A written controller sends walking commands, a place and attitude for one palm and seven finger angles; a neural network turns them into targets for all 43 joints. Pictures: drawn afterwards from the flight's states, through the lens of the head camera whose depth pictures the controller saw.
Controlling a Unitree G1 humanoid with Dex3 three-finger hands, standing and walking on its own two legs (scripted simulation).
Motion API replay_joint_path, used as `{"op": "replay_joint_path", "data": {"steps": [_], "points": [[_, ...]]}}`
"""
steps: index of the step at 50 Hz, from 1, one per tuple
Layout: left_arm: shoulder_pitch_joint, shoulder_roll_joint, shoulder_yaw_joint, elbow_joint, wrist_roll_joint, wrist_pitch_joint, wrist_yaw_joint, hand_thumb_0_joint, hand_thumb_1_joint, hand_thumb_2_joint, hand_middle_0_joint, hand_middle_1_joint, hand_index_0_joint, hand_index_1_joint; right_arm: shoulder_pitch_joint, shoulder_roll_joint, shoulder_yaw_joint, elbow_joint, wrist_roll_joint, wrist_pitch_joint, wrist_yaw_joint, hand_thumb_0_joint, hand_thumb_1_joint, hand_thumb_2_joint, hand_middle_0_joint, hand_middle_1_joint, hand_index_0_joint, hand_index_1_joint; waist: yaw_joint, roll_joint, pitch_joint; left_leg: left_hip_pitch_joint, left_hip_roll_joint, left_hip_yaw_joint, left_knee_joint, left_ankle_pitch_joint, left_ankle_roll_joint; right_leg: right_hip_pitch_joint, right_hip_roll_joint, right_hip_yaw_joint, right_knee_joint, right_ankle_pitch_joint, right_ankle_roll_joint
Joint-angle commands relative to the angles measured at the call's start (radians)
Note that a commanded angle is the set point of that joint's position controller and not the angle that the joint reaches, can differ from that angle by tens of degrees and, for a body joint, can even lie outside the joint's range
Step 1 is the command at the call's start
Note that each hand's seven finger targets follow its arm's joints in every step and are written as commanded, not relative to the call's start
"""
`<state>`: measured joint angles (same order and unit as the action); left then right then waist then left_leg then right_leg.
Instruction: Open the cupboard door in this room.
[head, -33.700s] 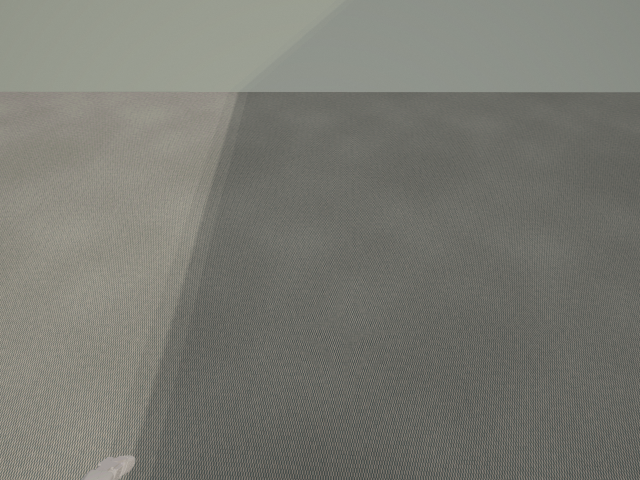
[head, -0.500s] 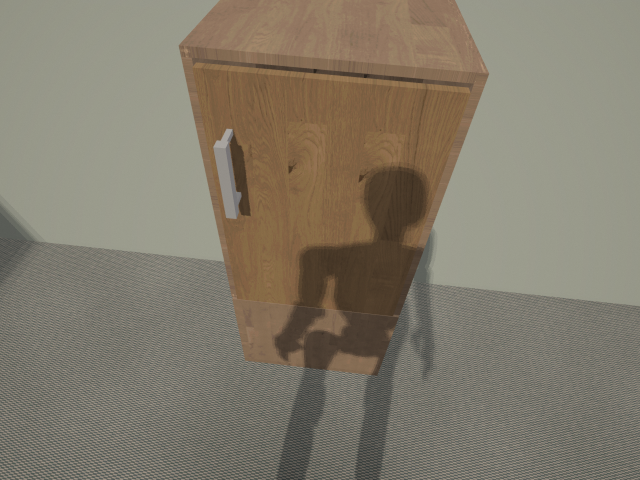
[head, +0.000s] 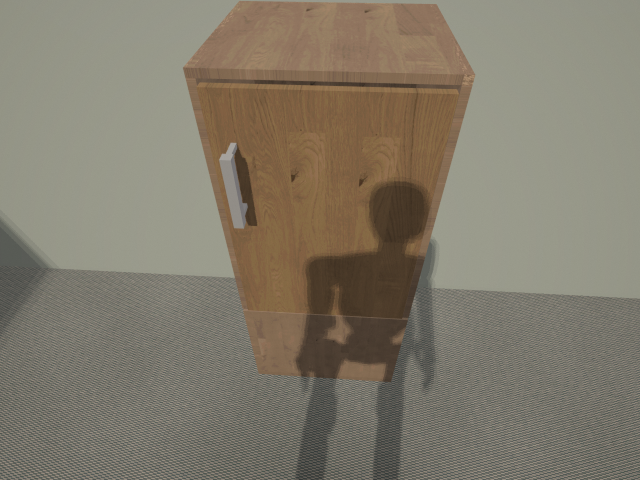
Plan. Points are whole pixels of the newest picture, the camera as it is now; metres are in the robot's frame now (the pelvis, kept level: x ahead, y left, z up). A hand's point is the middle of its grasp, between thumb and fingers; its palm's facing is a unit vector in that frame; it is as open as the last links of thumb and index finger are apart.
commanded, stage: look again from close up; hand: left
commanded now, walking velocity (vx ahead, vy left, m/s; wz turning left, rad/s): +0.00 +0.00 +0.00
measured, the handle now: (236, 186) +0.58 +0.19 +0.06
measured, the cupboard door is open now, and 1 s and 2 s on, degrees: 0 0 0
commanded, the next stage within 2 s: shuffle to correct the standing spot in 0.24 s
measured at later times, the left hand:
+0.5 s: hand out of the picture -0.03 +0.15 -0.17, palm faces +0.05 -0.99 -0.16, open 7.4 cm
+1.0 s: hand out of the picture +0.06 +0.16 -0.17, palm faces +0.06 -0.98 -0.21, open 7.3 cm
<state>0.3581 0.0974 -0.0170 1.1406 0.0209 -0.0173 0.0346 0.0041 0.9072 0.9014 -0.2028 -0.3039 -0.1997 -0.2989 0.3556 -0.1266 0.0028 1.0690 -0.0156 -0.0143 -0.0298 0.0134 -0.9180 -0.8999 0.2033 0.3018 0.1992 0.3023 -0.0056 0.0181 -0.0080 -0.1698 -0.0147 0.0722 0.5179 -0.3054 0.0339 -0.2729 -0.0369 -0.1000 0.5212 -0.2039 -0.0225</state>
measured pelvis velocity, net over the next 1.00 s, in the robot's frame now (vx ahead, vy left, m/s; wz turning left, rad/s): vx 0.05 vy -0.01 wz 0.02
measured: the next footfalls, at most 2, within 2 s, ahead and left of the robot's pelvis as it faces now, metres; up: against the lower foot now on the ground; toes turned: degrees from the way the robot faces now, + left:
none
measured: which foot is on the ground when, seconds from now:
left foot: down 0.00-1.00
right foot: down 0.00-1.00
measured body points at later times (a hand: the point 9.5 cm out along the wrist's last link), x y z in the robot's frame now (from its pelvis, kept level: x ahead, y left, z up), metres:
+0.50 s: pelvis -0.01 -0.01 +0.00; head -0.02 -0.01 +0.45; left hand -0.03 +0.20 -0.16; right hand -0.04 -0.22 -0.16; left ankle -0.01 +0.09 -0.73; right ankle +0.05 -0.11 -0.73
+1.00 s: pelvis +0.05 -0.01 +0.00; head +0.06 -0.01 +0.45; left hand +0.05 +0.22 -0.16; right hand +0.02 -0.21 -0.16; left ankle -0.01 +0.09 -0.73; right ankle +0.05 -0.10 -0.73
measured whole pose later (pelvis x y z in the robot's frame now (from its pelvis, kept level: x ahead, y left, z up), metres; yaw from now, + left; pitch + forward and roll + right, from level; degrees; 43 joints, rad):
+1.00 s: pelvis +0.05 -0.01 +0.00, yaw +1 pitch -1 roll +1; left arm 0.30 0.14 0.03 1.07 0.01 -0.02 0.04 0.02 0.95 0.90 -0.20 -0.30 -0.20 -0.30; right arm 0.36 -0.09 0.00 1.11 0.00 -0.03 -0.05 0.00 -0.91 -0.90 0.20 0.30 0.20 0.30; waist -0.01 0.00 0.03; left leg -0.13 -0.01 0.07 0.51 -0.35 0.02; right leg -0.25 -0.02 -0.09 0.56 -0.29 -0.03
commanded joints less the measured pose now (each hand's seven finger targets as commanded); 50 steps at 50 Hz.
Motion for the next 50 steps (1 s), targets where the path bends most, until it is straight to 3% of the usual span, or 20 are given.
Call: {"op": "replay_joint_path", "data": {"steps": [1,7,17,22,26,28,30,31,33,34,36,39,40,41,42,43,44,45,47,50], "points": [[0.034,0.095,0.021,-0.058,-0.001,-0.011,0.008,0.0,0.9,0.9,-0.2,-0.3,-0.2,-0.3,0.06,-0.079,-0.008,-0.042,0.0,-0.016,0.001,0.0,-0.9,-0.9,0.2,0.3,0.2,0.3,0.006,-0.006,0.168,-0.229,0.112,-0.156,-0.227,-0.097,0.009,0.032,-0.067,0.117,-0.105,-0.083,-0.02],[0.037,0.098,0.023,-0.072,-0.003,-0.011,0.006,0.0,0.9,0.9,-0.2,-0.3,-0.2,-0.3,0.06,-0.092,-0.007,-0.041,0.0,-0.023,0.0,0.0,-0.9,-0.9,0.2,0.3,0.2,0.3,0.013,-0.018,0.143,-0.223,0.111,-0.157,-0.247,-0.075,0.011,0.083,-0.071,0.114,-0.106,-0.019,-0.018],[0.024,0.108,0.029,-0.085,-0.007,-0.013,0.004,0.0,0.9,0.9,-0.2,-0.3,-0.2,-0.3,0.068,-0.087,-0.004,-0.019,-0.001,-0.017,0.002,0.0,-0.9,-0.9,0.2,0.3,0.2,0.3,0.005,-0.039,0.118,-0.169,0.097,-0.128,-0.219,-0.042,0.005,0.065,-0.085,0.139,-0.154,-0.071,-0.02],[0.043,0.129,0.046,-0.089,0.003,-0.002,0.0,0.0,0.9,0.9,-0.2,-0.3,-0.2,-0.3,0.087,-0.08,-0.005,-0.006,-0.012,0.003,0.008,0.0,-0.9,-0.9,0.2,0.3,0.2,0.3,0.009,-0.082,0.14,-0.213,0.057,-0.084,-0.137,-0.243,0.01,0.014,-0.104,0.193,-0.196,-0.399,-0.042],[0.061,0.149,0.067,-0.097,-0.001,-0.002,-0.002,0.0,0.9,0.9,-0.2,-0.3,-0.2,-0.3,0.112,-0.05,-0.008,-0.005,-0.014,0.008,0.01,0.0,-0.9,-0.9,0.2,0.3,0.2,0.3,0.0,-0.137,0.148,-0.186,0.012,-0.022,0.003,-0.156,0.006,-0.053,-0.162,0.281,-0.269,-0.516,-0.085],[0.047,0.149,0.074,-0.104,-0.002,-0.003,-0.003,0.0,0.9,0.9,-0.2,-0.3,-0.2,-0.3,0.138,-0.039,-0.007,0.002,-0.015,0.001,0.011,0.0,-0.9,-0.9,0.2,0.3,0.2,0.3,-0.013,-0.113,0.127,-0.123,0.014,-0.014,0.003,-0.122,0.01,-0.097,-0.171,0.272,-0.259,-0.503,-0.097],[0.022,0.136,0.072,-0.119,-0.001,0.0,-0.006,0.0,0.9,0.9,-0.2,-0.3,-0.2,-0.3,0.169,-0.043,-0.011,0.013,-0.013,-0.004,0.01,0.0,-0.9,-0.9,0.2,0.3,0.2,0.3,-0.022,-0.02,0.147,-0.089,0.035,-0.06,-0.085,-0.188,0.018,-0.153,-0.115,0.203,-0.187,-0.478,-0.081],[0.005,0.115,0.07,-0.129,0.001,0.003,-0.009,0.0,0.9,0.9,-0.2,-0.3,-0.2,-0.3,0.181,-0.059,-0.016,0.015,-0.015,-0.008,0.008,0.0,-0.9,-0.9,0.2,0.3,0.2,0.3,-0.026,0.058,0.176,-0.109,0.077,-0.133,-0.167,-0.277,0.033,-0.178,-0.07,0.153,-0.107,-0.437,-0.066],[-0.03,0.064,0.06,-0.156,0.008,0.0,-0.019,0.0,0.9,0.9,-0.2,-0.3,-0.2,-0.3,0.185,-0.12,-0.032,0.009,-0.015,-0.016,-0.001,0.0,-0.9,-0.9,0.2,0.3,0.2,0.3,-0.034,0.215,0.219,-0.135,0.245,-0.37,-0.36,-0.447,0.109,-0.214,0.033,0.006,0.158,-0.237,-0.031],[-0.045,0.051,0.057,-0.165,0.015,-0.003,-0.025,0.0,0.9,0.9,-0.2,-0.3,-0.2,-0.3,0.16,-0.125,-0.035,0.0,-0.01,-0.021,-0.003,0.0,-0.9,-0.9,0.2,0.3,0.2,0.3,-0.025,0.201,0.237,-0.142,0.281,-0.406,-0.383,-0.415,0.145,-0.226,0.019,0.015,0.231,-0.196,-0.031],[-0.053,0.037,0.058,-0.172,0.014,-0.014,-0.035,0.0,0.9,0.9,-0.2,-0.3,-0.2,-0.3,0.146,-0.114,-0.03,-0.007,-0.009,-0.033,-0.003,0.0,-0.9,-0.9,0.2,0.3,0.2,0.3,-0.015,0.113,0.214,-0.106,0.282,-0.376,-0.347,-0.246,0.17,-0.215,0.001,0.035,0.235,-0.2,-0.032],[0.012,0.017,0.055,-0.142,0.003,-0.032,-0.032,0.0,0.9,0.9,-0.2,-0.3,-0.2,-0.3,0.124,-0.101,-0.018,-0.008,-0.005,-0.045,-0.012,0.0,-0.9,-0.9,0.2,0.3,0.2,0.3,0.022,0.028,0.128,-0.099,0.2,-0.208,-0.174,0.156,0.113,0.021,0.018,0.017,-0.017,-0.075,-0.021],[0.058,0.034,0.06,-0.119,0.0,-0.036,-0.025,0.0,0.9,0.9,-0.2,-0.3,-0.2,-0.3,0.119,-0.079,-0.012,-0.008,0.0,-0.05,-0.015,0.0,-0.9,-0.9,0.2,0.3,0.2,0.3,0.038,-0.033,0.09,-0.139,0.149,-0.141,-0.094,0.279,0.078,0.136,-0.016,0.077,-0.045,0.077,-0.032],[0.125,0.076,0.063,-0.09,-0.004,-0.042,-0.014,0.0,0.9,0.9,-0.2,-0.3,-0.2,-0.3,0.115,-0.06,-0.006,-0.016,0.008,-0.056,-0.016,0.0,-0.9,-0.9,0.2,0.3,0.2,0.3,0.053,-0.11,0.036,-0.224,0.09,-0.063,-0.002,0.244,0.033,0.276,-0.11,0.195,-0.042,0.303,-0.057],[0.163,0.121,0.067,-0.069,-0.008,-0.043,-0.006,0.0,0.9,0.9,-0.2,-0.3,-0.2,-0.3,0.117,-0.034,0.001,-0.02,0.01,-0.056,-0.014,0.0,-0.9,-0.9,0.2,0.3,0.2,0.3,0.048,-0.172,0.007,-0.287,0.042,-0.015,0.057,0.072,-0.007,0.351,-0.228,0.288,-0.063,0.515,-0.11],[0.148,0.146,0.063,-0.065,-0.01,-0.039,-0.002,0.0,0.9,0.9,-0.2,-0.3,-0.2,-0.3,0.126,-0.023,-0.001,-0.01,0.015,-0.047,-0.015,0.0,-0.9,-0.9,0.2,0.3,0.2,0.3,0.027,-0.138,-0.008,-0.218,0.031,-0.012,0.069,-0.077,-0.029,0.287,-0.3,0.311,-0.092,0.582,-0.159],[0.089,0.138,0.06,-0.073,-0.011,-0.038,0.004,0.0,0.9,0.9,-0.2,-0.3,-0.2,-0.3,0.119,-0.007,0.0,0.004,0.014,-0.033,-0.017,0.0,-0.9,-0.9,0.2,0.3,0.2,0.3,0.005,-0.169,0.012,-0.14,0.054,-0.041,0.021,-0.079,-0.034,0.193,-0.268,0.279,-0.093,0.609,-0.156],[0.028,0.127,0.053,-0.086,-0.012,-0.033,0.007,0.0,0.9,0.9,-0.2,-0.3,-0.2,-0.3,0.133,-0.01,-0.004,0.017,0.015,-0.025,-0.015,0.0,-0.9,-0.9,0.2,0.3,0.2,0.3,-0.019,-0.163,0.038,-0.089,0.071,-0.055,-0.054,0.058,-0.033,0.146,-0.216,0.219,-0.061,0.64,-0.121],[0.007,0.101,0.045,-0.107,-0.019,-0.022,0.011,0.0,0.9,0.9,-0.2,-0.3,-0.2,-0.3,0.131,-0.039,-0.011,0.03,0.016,-0.026,-0.02,0.0,-0.9,-0.9,0.2,0.3,0.2,0.3,-0.006,-0.062,0.048,-0.032,0.119,-0.082,-0.089,0.468,-0.021,0.124,-0.124,0.127,0.002,0.614,-0.042],[0.012,0.117,0.053,-0.115,-0.015,-0.006,0.02,0.0,0.9,0.9,-0.2,-0.3,-0.2,-0.3,0.09,-0.059,-0.022,0.023,0.014,-0.015,-0.027,0.0,-0.9,-0.9,0.2,0.3,0.2,0.3,0.011,0.052,0.042,0.01,0.139,-0.075,-0.06,0.672,-0.01,0.114,-0.107,0.129,0.021,0.513,-0.023]]}}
